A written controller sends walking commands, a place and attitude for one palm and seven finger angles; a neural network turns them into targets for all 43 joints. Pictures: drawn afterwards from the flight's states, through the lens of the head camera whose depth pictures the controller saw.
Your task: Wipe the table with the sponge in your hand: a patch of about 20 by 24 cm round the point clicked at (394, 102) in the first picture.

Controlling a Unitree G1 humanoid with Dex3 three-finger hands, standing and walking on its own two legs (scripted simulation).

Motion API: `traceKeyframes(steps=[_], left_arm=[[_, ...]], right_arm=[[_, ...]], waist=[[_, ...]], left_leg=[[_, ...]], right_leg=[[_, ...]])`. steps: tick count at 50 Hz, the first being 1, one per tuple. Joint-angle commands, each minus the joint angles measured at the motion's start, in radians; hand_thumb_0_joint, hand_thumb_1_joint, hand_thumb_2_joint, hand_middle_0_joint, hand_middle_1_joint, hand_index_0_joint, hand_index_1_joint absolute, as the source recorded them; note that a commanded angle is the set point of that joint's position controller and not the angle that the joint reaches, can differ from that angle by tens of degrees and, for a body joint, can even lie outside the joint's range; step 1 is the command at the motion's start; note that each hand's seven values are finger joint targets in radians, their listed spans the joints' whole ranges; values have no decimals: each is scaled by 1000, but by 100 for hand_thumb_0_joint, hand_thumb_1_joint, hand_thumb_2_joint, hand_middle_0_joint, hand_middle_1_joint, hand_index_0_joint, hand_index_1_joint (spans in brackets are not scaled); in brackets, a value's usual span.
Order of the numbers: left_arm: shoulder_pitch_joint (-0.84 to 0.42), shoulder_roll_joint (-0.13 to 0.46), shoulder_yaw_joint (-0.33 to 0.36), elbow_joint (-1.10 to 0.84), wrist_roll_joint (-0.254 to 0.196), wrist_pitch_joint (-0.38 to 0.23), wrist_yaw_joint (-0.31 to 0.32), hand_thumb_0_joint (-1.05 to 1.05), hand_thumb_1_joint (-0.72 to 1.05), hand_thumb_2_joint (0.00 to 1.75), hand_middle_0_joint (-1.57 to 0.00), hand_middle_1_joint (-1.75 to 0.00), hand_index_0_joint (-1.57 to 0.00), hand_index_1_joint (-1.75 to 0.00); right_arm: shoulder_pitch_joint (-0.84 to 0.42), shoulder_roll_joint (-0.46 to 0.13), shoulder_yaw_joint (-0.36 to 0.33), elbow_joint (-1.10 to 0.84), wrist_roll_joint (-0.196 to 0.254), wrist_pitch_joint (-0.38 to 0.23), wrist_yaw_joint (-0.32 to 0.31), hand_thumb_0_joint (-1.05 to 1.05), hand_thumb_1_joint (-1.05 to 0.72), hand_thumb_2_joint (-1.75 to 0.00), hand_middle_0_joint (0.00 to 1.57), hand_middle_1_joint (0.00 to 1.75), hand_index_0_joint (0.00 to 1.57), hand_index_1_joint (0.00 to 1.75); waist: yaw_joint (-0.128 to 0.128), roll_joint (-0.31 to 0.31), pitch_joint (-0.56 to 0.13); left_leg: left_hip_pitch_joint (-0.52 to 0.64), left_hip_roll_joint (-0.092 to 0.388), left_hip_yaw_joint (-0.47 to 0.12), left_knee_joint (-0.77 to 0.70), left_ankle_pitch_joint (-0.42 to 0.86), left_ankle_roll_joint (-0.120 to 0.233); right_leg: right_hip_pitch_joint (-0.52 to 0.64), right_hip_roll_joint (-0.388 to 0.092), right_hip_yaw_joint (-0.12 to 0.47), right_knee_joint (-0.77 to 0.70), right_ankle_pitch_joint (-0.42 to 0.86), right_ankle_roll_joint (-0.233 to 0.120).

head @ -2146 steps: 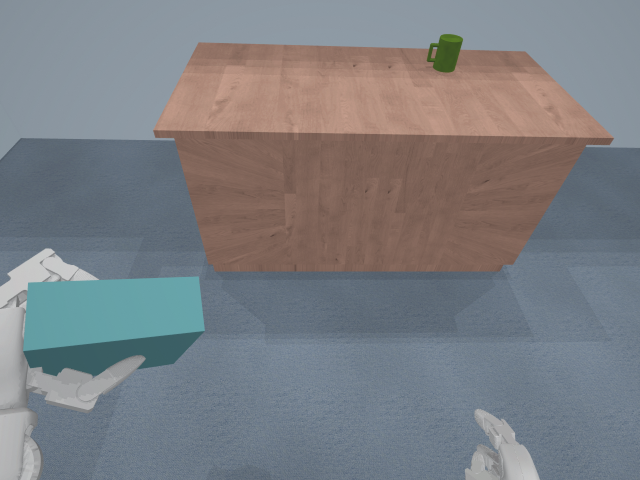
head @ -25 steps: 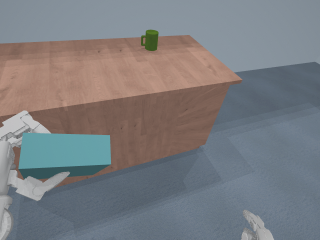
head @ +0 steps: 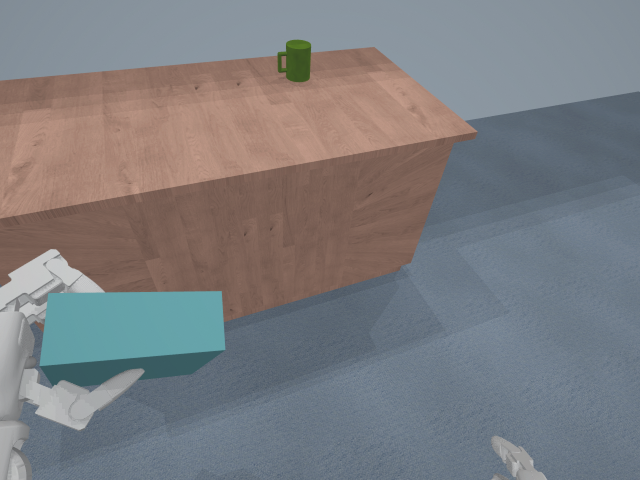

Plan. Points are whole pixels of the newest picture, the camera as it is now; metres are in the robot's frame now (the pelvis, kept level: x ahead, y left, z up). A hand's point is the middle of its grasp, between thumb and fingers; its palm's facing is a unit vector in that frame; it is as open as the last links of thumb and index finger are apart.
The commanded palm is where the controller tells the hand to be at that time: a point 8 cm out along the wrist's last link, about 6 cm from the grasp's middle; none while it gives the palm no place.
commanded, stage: stop stepping back and stand still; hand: left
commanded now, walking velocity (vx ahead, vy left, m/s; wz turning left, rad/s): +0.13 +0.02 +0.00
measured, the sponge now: (160, 340) +0.22 +0.17 +0.14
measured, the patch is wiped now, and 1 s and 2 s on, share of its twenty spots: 1.00 1.00 1.00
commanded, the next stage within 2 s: stand and wait in 0.28 s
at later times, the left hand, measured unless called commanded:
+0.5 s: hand (54, 299) +0.24 +0.27 +0.17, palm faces +0.39 -0.85 -0.37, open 9.4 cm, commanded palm +0.18 +0.31 +0.19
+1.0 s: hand (52, 282) +0.25 +0.27 +0.17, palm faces +0.38 -0.84 -0.38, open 9.4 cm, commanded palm +0.20 +0.31 +0.19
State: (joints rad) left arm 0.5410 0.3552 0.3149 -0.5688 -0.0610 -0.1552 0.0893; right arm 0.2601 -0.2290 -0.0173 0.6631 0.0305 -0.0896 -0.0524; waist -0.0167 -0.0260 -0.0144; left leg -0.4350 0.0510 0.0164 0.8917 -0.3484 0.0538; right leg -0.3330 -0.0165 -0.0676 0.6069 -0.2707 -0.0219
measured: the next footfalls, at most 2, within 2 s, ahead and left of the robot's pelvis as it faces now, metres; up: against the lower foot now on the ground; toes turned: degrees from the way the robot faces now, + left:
left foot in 0.04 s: +0.08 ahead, +0.14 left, +0.00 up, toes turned +1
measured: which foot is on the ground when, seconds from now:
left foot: up 0.00-0.02, down 0.04-1.00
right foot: down 0.00-1.00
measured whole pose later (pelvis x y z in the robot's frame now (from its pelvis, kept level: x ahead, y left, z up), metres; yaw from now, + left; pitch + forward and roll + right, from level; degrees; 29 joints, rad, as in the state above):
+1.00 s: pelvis +0.04 +0.03 +0.02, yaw +0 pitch -1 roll -1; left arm 0.49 0.37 0.32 -0.50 -0.07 -0.13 0.14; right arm 0.15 -0.21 0.01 0.59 0.02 -0.07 -0.06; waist 0.02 0.01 0.03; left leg -0.22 0.02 0.01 0.49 -0.26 0.00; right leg -0.20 -0.01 -0.03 0.43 -0.22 0.01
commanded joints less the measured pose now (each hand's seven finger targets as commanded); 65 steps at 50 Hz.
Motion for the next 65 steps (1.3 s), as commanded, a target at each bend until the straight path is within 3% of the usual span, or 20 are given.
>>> traceKeyframes(steps=[1, 2, 3, 6, 10, 11, 12, 13, 14, 16, 18, 19, 21, 22, 23, 28, 30, 40, 53, 65], left_arm=[[-117, 189, 133, -245, -12, -73, 75, 0, 10, 130, -120, -160, -120, -160], [-126, 169, 128, -261, -15, -74, 84, 0, 10, 130, -120, -160, -120, -160], [-159, 194, 144, -266, -3, -69, 92, 0, 10, 130, -120, -160, -120, -160], [-119, 201, 164, -171, -4, -49, 88, 0, 10, 130, -120, -160, -120, -160], [-68, 137, 109, -85, -17, -18, 69, 0, 10, 130, -120, -160, -120, -160], [-67, 155, 113, -69, -7, -19, 62, 0, 10, 130, -120, -160, -120, -160], [-90, 173, 112, -90, -8, -16, 54, 0, 10, 130, -120, -160, -120, -160], [-177, 187, 123, -123, -15, -31, 51, 0, 10, 130, -120, -160, -120, -160], [-202, 177, 116, -119, -4, -40, 49, 0, 10, 130, -120, -160, -120, -160], [-205, 201, 143, -152, -13, -41, 53, 0, 10, 130, -120, -160, -120, -160], [-190, 199, 145, -186, -6, -48, 67, 0, 10, 130, -120, -160, -120, -160], [-182, 188, 135, -211, -5, -49, 74, 0, 10, 130, -120, -160, -120, -160], [-129, 172, 127, -245, -6, -59, 88, 0, 10, 130, -120, -160, -120, -160], [-125, 170, 119, -246, -2, -53, 92, 0, 10, 130, -120, -160, -120, -160], [-133, 184, 136, -249, -3, -51, 95, 0, 10, 130, -120, -160, -120, -160], [-94, 154, 121, -143, -4, -43, 81, 0, 10, 130, -120, -160, -120, -160], [-82, 141, 105, -127, -7, -41, 74, 0, 10, 130, -120, -160, -120, -160], [-96, 178, 123, -212, -10, -48, 77, 0, 10, 130, -120, -160, -120, -160], [-131, 155, 96, -109, -9, -32, 75, 0, 10, 130, -120, -160, -120, -160], [-102, 159, 104, -123, -6, -41, 83, 0, 10, 130, -120, -160, -120, -160]], right_arm=[[-131, -113, -27, -184, -17, -80, -49, 0, -90, -90, 20, 30, 20, 30], [-133, -134, -28, -194, -15, -85, -49, 0, -90, -90, 20, 30, 20, 30], [-143, -112, -21, -202, -6, -95, -47, 0, -90, -90, 20, 30, 20, 30], [-97, -98, -28, -171, 2, -111, -23, 0, -90, -90, 20, 30, 20, 30], [-149, -100, -11, -194, -2, -94, -20, 0, -90, -90, 20, 30, 20, 30], [-157, -96, -17, -200, -8, -84, -18, 0, -90, -90, 20, 30, 20, 30], [-165, -98, -26, -208, -10, -74, -10, 0, -90, -90, 20, 30, 20, 30], [-178, -93, -20, -195, -15, -76, -8, 0, -90, -90, 20, 30, 20, 30], [-180, -86, -20, -180, -12, -81, 1, 0, -90, -90, 20, 30, 20, 30], [-155, -97, -29, -168, -11, -70, 0, 0, -90, -90, 20, 30, 20, 30], [-167, -75, -15, -172, -17, -60, -14, 0, -90, -90, 20, 30, 20, 30], [-177, -86, -14, -177, -18, -63, -24, 0, -90, -90, 20, 30, 20, 30], [-185, -107, -14, -201, -23, -65, -33, 0, -90, -90, 20, 30, 20, 30], [-192, -101, -10, -213, -14, -65, -29, 0, -90, -90, 20, 30, 20, 30], [-188, -108, -17, -219, -7, -71, -30, 0, -90, -90, 20, 30, 20, 30], [-175, -97, -17, -195, -8, -78, -18, 0, -90, -90, 20, 30, 20, 30], [-171, -100, -21, -196, -7, -72, -13, 0, -90, -90, 20, 30, 20, 30], [-191, -96, -14, -225, -11, -41, -17, 0, -90, -90, 20, 30, 20, 30], [-196, -103, -16, -225, -12, -25, -24, 0, -90, -90, 20, 30, 20, 30], [-193, -102, -14, -221, -14, -32, -25, 0, -90, -90, 20, 30, 20, 30]], waist=[[-12, 252, -33], [-8, 481, -32], [-12, 480, -25], [-3, 244, -32], [29, 58, -34], [29, -104, -18], [17, -268, -21], [10, -203, -7], [1, -110, -38], [-6, -116, -37], [-11, -81, -72], [-15, 31, -82], [15, 282, -78], [26, 296, -73], [35, 215, -94], [18, 46, -115], [11, 35, -137], [22, 131, -138], [21, 47, -96], [25, 95, -87]], left_leg=[[287, 41, -106, -495, -190, 44], [294, 196, -380, -640, -365, 114], [201, 272, -476, -722, -391, 175], [224, 225, -350, -606, -52, 139], [2, 85, -102, -397, -82, 26], [-94, 14, -29, -189, -108, -5], [-159, -53, -13, 44, -108, -33], [-159, -34, -49, 148, -66, -45], [-86, -12, -75, 143, -42, -45], [8, 25, -82, -29, -42, -36], [194, 14, -44, -277, 33, -22], [263, 5, -48, -409, 80, -21], [267, 137, -266, -579, 53, 30], [220, 170, -311, -611, 32, 50], [203, 153, -272, -579, 90, 41], [212, 55, -117, -431, 392, -18], [241, 47, -94, -411, 436, -31], [275, 51, -92, -462, 478, -36], [237, 28, -82, -494, 248, -35], [216, 26, -94, -532, 176, -37]], right_leg=[[-215, -82, 104, -3, -390, -57], [-288, 43, -1, 247, -346, 0], [-288, 54, 30, 452, -313, 15], [-253, -29, 77, 353, -210, 25], [212, 24, 7, -171, -7, 30], [252, -71, 159, -268, -31, -16], [207, -262, 503, -408, -119, -97], [171, -326, 536, -433, -30, -125], [104, -313, 487, -433, -115, -124], [59, -281, 379, -358, -78, -137], [14, -228, 253, -290, -76, -100], [23, -179, 193, -209, -45, -70], [-4, -25, 76, -44, -40, 10], [23, 7, 54, -18, -37, 30], [79, 20, 52, -52, -12, 38], [202, -35, 98, -158, 299, 18], [215, -56, 114, -161, 378, 11], [214, -38, 86, -165, 349, 14], [184, -45, 117, -252, 211, 17], [182, -34, 105, -263, 129, 16]])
